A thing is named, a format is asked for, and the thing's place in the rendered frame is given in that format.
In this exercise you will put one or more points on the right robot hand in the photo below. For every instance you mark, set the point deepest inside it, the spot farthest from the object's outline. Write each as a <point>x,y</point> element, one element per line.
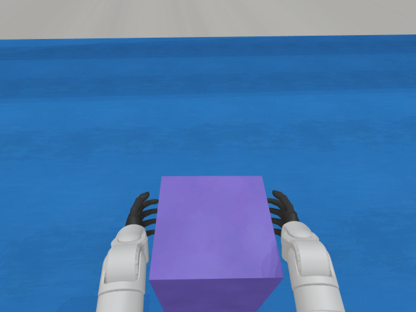
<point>286,211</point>

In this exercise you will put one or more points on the left robot hand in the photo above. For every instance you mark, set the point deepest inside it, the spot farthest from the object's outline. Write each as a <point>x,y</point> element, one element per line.
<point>137,214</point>

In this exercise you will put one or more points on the carton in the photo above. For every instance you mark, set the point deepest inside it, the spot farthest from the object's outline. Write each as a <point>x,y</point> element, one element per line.
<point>214,247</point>

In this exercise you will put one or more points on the left robot forearm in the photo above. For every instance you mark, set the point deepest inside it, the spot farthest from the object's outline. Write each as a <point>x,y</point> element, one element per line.
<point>123,277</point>

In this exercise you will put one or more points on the right robot forearm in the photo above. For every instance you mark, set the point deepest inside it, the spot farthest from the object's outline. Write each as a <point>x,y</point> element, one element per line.
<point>311,271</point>

